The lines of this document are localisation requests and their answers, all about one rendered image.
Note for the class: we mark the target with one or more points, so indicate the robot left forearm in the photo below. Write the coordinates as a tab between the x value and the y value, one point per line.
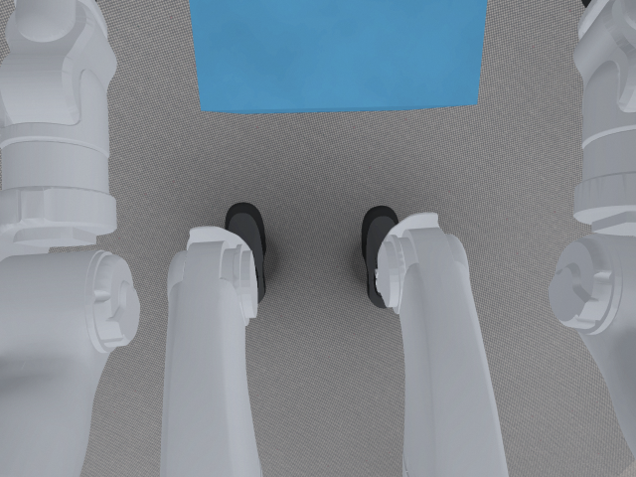
54	127

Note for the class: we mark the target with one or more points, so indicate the robot right forearm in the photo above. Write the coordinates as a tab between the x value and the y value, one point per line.
605	56

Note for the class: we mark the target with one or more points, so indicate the robot left upper arm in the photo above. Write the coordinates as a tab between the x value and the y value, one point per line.
61	314

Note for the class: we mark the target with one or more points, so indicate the left robot thigh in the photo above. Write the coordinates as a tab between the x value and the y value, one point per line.
207	428

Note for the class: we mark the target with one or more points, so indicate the carton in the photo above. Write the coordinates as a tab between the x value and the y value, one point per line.
292	56

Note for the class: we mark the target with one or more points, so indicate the robot thigh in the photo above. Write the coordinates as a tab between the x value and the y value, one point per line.
207	428
451	422

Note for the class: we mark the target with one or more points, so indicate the robot right upper arm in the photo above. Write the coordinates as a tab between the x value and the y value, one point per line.
594	292

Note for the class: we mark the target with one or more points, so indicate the right robot thigh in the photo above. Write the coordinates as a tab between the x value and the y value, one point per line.
451	422

